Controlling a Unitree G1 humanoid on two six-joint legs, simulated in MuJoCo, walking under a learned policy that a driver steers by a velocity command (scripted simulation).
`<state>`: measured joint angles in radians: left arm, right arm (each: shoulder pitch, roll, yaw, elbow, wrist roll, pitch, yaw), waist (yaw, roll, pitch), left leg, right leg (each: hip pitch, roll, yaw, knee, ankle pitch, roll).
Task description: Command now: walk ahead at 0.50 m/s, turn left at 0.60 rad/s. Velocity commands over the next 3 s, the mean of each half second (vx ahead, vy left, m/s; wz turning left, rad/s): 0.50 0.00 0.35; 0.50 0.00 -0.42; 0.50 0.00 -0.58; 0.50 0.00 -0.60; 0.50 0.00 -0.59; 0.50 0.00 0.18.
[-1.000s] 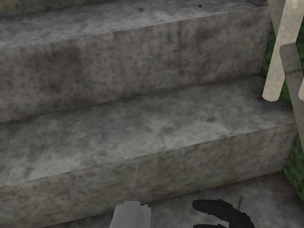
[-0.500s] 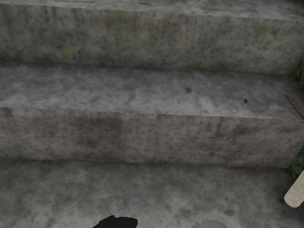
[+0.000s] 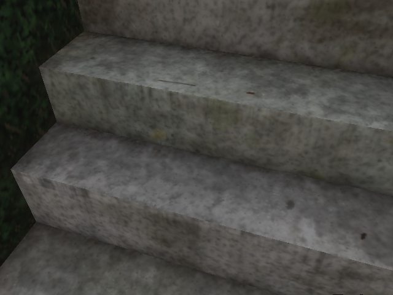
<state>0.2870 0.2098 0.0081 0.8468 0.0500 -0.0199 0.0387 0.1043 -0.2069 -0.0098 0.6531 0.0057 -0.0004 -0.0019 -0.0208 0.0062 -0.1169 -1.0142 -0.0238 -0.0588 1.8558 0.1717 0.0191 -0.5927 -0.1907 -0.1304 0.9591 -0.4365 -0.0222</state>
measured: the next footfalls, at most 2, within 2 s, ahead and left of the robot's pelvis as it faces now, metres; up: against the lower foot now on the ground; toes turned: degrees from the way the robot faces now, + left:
left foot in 0.24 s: +0.05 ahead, +0.21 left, +0.02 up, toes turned +17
left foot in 0.38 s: -0.01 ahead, +0.25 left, -0.20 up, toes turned +9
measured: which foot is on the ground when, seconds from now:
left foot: up 0.00-0.22, down 0.24-0.28, up 0.30-0.36, down 0.38-0.80, up 0.82-1.00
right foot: down 0.00-0.28, up 0.30-0.78, down 0.80-1.00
